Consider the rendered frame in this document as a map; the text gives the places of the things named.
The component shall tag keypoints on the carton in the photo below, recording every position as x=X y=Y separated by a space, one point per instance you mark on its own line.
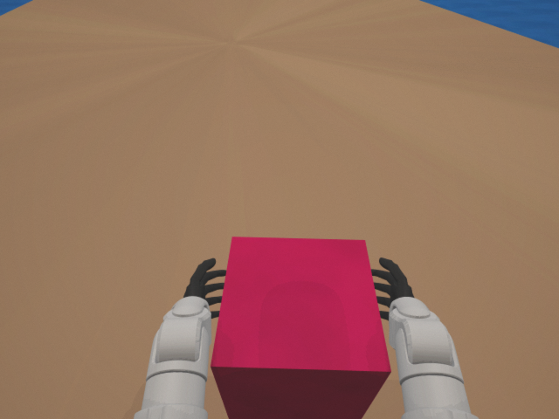
x=299 y=332

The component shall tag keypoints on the left robot forearm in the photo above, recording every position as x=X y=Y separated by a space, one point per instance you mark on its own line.
x=178 y=364

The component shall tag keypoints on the right robot hand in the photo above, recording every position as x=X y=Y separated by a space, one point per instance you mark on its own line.
x=398 y=287

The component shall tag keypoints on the left robot hand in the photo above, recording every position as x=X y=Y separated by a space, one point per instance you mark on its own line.
x=198 y=280

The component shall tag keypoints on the right robot forearm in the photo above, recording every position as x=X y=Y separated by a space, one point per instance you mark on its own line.
x=427 y=363

